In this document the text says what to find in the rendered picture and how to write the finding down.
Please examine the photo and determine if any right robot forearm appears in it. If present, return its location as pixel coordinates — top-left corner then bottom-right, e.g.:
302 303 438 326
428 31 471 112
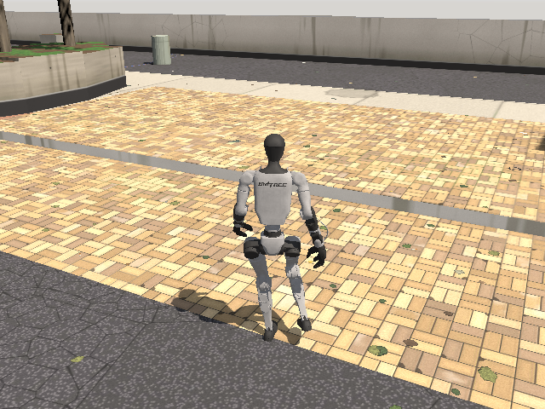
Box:
305 206 324 248

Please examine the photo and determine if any left robot forearm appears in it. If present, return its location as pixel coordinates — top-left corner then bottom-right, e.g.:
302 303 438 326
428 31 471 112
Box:
233 203 245 228

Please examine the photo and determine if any right robot hand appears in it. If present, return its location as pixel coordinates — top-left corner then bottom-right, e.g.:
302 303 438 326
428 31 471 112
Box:
307 245 326 268

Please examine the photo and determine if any robot right upper arm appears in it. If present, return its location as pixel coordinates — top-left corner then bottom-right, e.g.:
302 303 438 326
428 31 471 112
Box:
291 171 313 220

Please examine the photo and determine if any robot left foot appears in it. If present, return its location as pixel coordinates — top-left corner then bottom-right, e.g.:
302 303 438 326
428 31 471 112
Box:
264 320 278 342

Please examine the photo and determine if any left robot hand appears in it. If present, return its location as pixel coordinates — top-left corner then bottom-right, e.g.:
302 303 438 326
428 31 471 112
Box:
233 223 253 237

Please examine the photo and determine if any robot left upper arm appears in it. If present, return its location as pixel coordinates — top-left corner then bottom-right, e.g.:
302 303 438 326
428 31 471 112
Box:
235 170 256 216

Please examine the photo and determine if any robot left thigh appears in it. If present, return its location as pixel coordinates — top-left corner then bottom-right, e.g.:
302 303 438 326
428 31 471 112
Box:
244 237 272 291

